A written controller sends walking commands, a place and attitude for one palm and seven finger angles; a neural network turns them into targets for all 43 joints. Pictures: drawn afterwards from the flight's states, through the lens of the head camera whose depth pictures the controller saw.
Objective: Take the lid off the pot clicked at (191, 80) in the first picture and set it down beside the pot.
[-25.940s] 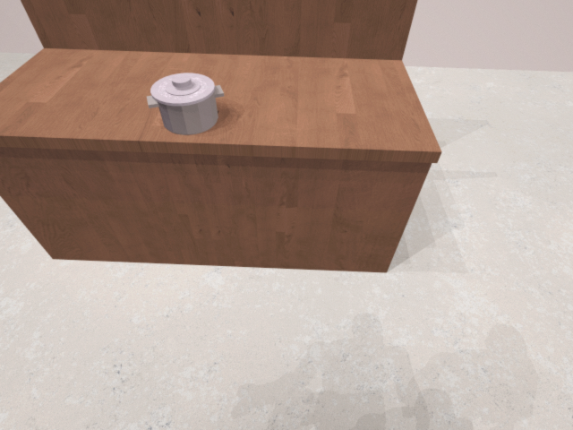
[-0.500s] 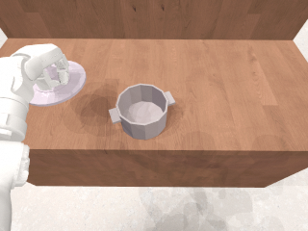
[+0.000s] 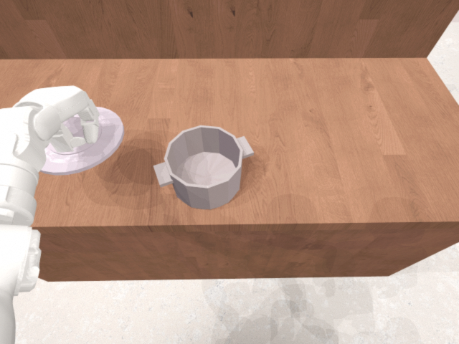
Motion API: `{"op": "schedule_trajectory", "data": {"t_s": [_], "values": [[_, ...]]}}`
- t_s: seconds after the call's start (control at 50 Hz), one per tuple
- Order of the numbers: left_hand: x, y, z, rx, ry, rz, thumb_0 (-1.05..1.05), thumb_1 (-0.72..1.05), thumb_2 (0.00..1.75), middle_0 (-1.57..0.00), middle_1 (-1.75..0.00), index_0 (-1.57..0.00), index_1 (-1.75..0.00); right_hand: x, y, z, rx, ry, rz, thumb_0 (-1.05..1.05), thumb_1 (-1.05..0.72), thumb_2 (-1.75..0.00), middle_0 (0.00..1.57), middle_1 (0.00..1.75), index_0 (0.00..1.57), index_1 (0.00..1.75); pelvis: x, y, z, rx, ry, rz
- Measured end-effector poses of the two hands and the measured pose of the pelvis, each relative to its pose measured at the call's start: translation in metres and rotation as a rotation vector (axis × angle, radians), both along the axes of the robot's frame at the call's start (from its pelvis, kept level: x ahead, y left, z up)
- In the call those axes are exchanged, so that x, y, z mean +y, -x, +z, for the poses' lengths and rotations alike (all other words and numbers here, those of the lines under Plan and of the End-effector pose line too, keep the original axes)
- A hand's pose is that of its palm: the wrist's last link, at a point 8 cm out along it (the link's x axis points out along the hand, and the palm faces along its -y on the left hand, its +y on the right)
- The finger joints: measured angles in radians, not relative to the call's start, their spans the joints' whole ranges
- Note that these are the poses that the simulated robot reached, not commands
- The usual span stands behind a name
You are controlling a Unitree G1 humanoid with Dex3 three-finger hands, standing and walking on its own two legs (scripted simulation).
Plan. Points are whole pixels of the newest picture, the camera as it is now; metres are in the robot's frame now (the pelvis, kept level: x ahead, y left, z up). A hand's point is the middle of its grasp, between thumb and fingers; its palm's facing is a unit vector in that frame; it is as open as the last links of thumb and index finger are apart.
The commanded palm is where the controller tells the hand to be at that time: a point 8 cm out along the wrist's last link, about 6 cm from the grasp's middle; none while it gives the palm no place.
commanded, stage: lower the lid onto the table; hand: left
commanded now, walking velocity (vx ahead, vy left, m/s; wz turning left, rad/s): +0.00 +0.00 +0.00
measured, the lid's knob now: (70, 128) +0.49 +0.29 +0.08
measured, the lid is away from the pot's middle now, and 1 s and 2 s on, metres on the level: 0.24 0.24 0.25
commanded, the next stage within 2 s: none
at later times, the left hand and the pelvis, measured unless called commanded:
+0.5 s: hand (78, 148) +0.45 +0.27 +0.07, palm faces -0.44 -0.05 -0.90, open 4.2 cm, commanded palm +0.47 +0.27 +0.12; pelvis -0.01 +0.00 +0.00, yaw +0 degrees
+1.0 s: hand (82, 160) +0.44 +0.27 +0.03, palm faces -0.46 -0.05 -0.88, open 4.2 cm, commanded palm +0.47 +0.27 +0.09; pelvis -0.01 +0.00 -0.01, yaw -1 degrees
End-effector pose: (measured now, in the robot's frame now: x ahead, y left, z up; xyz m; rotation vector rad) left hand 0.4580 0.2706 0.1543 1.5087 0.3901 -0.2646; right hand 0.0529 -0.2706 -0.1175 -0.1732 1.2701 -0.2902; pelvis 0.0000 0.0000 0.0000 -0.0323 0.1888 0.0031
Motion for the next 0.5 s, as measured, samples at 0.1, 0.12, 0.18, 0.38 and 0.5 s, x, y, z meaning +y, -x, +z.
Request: {"op": "schedule_trajectory", "data": {"t_s": [0.1,0.12,0.18,0.38,0.5], "values": [[0.002,0.006,-0.007,0.018,-0.009,-0.006,-0.10,0.27,0.98,-0.44,-0.83,-1.15,-1.16,-0.001,-0.001,0.000,0.005,0.007,0.008,0.01,-0.90,-0.90,0.21,0.30,0.20,0.30,0.000,0.002,0.000,0.000,0.001,0.005],[0.002,0.007,-0.008,0.018,-0.008,-0.009,-0.10,0.27,0.98,-0.44,-0.83,-1.15,-1.16,-0.001,-0.001,0.000,0.006,0.009,0.011,0.01,-0.90,-0.90,0.21,0.30,0.20,0.30,0.000,0.002,0.000,0.000,0.001,0.006],[0.001,0.009,-0.010,0.015,-0.003,-0.018,-0.10,0.27,0.98,-0.44,-0.83,-1.15,-1.16,-0.001,-0.002,-0.001,0.006,0.013,0.014,0.01,-0.90,-0.90,0.21,0.30,0.20,0.30,0.000,0.003,-0.001,0.001,0.001,0.008],[-0.003,0.009,-0.023,0.027,-0.002,-0.023,-0.10,0.27,0.98,-0.44,-0.83,-1.15,-1.16,0.000,0.006,-0.002,0.013,0.019,0.006,0.01,-0.90,-0.90,0.21,0.30,0.20,0.30,0.001,0.006,-0.003,0.011,0.002,0.005],[-0.004,0.004,-0.032,0.035,0.006,-0.017,-0.10,0.27,0.98,-0.44,-0.83,-1.15,-1.16,0.000,0.019,-0.003,0.032,0.024,-0.017,0.01,-0.90,-0.90,0.21,0.30,0.20,0.30,0.001,0.006,-0.004,0.022,0.003,-0.005]]}}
